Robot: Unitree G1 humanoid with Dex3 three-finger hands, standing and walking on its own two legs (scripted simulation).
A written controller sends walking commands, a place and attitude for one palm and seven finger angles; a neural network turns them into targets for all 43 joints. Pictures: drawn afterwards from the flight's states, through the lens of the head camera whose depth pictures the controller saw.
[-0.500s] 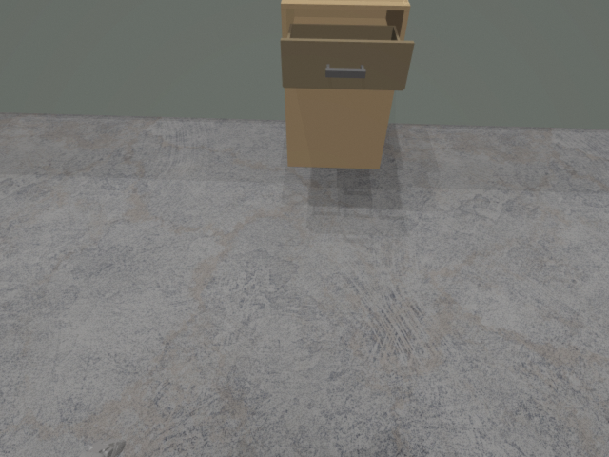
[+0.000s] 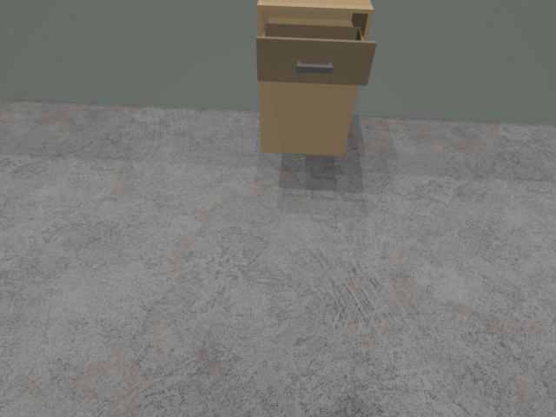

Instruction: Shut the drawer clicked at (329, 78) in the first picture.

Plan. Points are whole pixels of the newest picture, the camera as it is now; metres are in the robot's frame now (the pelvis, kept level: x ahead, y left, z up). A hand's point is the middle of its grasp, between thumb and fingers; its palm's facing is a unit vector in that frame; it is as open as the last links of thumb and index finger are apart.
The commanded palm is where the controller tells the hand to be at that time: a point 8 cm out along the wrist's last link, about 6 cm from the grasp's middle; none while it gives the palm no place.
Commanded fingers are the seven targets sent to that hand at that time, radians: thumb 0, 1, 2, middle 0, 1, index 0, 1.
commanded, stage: stand and wait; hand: left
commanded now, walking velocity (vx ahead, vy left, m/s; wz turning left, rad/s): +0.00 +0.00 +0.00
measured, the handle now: (314, 66) +1.30 -0.06 -0.10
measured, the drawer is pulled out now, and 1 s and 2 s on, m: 0.29 0.29 0.29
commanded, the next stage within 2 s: look at it before walking up in 0.32 s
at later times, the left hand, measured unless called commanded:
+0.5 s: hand out of the picture +0.07 +0.25 -0.15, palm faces -0.04 -0.94 -0.33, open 7.4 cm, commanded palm none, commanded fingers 0.00 0.90 0.90 -0.20 -0.30 -0.20 -0.30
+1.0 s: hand out of the picture +0.07 +0.25 -0.15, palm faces -0.04 -0.94 -0.33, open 7.4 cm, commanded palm none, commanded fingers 0.00 0.90 0.90 -0.20 -0.30 -0.20 -0.30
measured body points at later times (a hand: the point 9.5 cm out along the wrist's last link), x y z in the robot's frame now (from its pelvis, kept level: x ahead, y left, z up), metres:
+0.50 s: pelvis -0.01 +0.00 +0.00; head -0.01 +0.00 +0.45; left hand +0.07 +0.30 -0.13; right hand +0.07 -0.29 -0.13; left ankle +0.00 +0.13 -0.74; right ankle -0.01 -0.11 -0.74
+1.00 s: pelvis +0.00 +0.00 +0.00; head +0.00 +0.01 +0.45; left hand +0.07 +0.30 -0.13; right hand +0.08 -0.29 -0.13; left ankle +0.00 +0.13 -0.74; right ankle -0.01 -0.11 -0.74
